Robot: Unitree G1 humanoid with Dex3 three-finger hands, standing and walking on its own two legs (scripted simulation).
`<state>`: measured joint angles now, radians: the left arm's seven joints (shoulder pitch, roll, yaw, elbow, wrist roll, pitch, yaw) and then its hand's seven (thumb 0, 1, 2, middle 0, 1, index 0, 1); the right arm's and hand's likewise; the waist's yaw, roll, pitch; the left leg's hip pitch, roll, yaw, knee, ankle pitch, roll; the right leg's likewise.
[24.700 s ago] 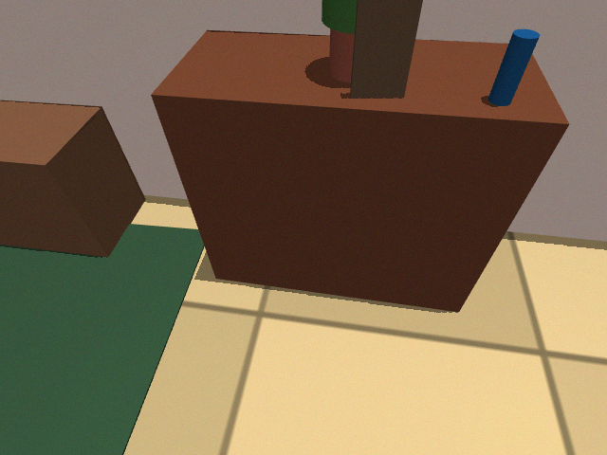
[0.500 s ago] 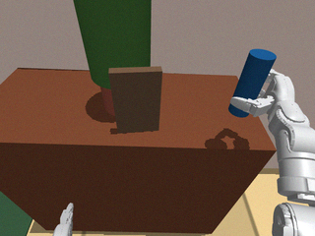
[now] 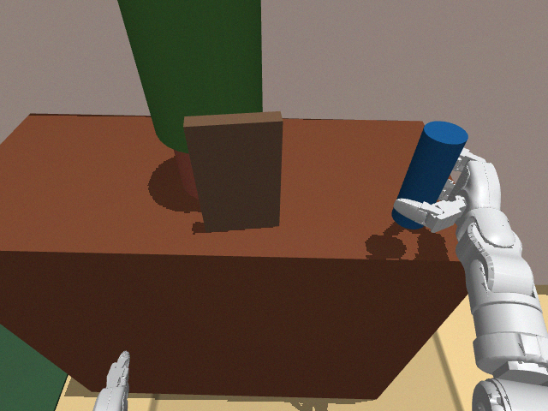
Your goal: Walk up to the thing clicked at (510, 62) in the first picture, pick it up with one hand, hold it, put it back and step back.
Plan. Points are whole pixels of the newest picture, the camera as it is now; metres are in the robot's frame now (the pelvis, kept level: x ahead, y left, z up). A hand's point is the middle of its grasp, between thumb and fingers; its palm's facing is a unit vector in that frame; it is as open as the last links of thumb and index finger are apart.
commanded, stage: lower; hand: right
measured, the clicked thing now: (425, 179) +0.39 -0.16 +0.18
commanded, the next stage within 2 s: loosen in 1.02 s
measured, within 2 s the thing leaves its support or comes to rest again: rests again in 1.86 s
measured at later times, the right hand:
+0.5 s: hand (417, 204) +0.41 -0.18 +0.11, palm faces +0.15 +0.99 +0.00, open 9.2 cm
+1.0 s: hand (413, 214) +0.41 -0.18 +0.08, palm faces +0.15 +0.99 +0.01, open 9.2 cm
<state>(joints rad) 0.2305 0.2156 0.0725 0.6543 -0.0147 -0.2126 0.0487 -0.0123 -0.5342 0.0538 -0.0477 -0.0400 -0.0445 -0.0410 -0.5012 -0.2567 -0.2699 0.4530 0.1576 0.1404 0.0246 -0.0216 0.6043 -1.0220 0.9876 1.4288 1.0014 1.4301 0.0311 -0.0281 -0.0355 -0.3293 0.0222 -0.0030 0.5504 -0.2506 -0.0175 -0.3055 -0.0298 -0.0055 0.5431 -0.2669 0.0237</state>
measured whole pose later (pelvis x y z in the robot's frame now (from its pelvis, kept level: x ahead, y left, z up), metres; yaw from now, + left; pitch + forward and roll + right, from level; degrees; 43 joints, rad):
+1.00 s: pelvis +0.00 +0.00 -0.01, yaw +0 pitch +6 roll +0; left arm 0.24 0.21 0.08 0.55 -0.01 -0.11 0.06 -0.01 -0.53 0.05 -0.05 -0.04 -0.04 -0.04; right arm -0.46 -0.26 -0.26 0.66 0.15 -0.20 0.03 -0.02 0.61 -1.02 0.99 1.45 1.00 1.45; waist 0.06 0.00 -0.05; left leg -0.44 0.02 -0.01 0.62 -0.28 -0.02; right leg -0.43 -0.03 -0.01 0.64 -0.31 0.02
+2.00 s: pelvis +0.00 -0.01 -0.02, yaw +0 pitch +6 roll +0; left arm 0.27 0.21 0.07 0.47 -0.01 -0.09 0.06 -0.01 -0.54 0.06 -0.06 -0.05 -0.05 -0.05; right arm -0.50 -0.26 -0.26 0.72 0.13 -0.23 0.02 0.00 0.27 -0.68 0.99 0.96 0.99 0.95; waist 0.07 0.00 -0.06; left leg -0.50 0.02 -0.01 0.68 -0.30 -0.03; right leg -0.48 -0.03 -0.01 0.70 -0.33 0.01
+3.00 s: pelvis +0.01 +0.00 +0.00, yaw +0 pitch +3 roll +0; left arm 0.31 0.24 0.05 0.44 -0.05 -0.10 0.06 -0.01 -0.53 0.05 -0.06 -0.06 -0.06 -0.05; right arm -0.62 -0.56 -0.36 0.62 0.07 -0.02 0.11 -0.01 0.45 -0.13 0.25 0.19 0.25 0.19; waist 0.02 -0.03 -0.06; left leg -0.35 0.03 0.00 0.58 -0.28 -0.02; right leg -0.32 -0.02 0.00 0.56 -0.29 0.02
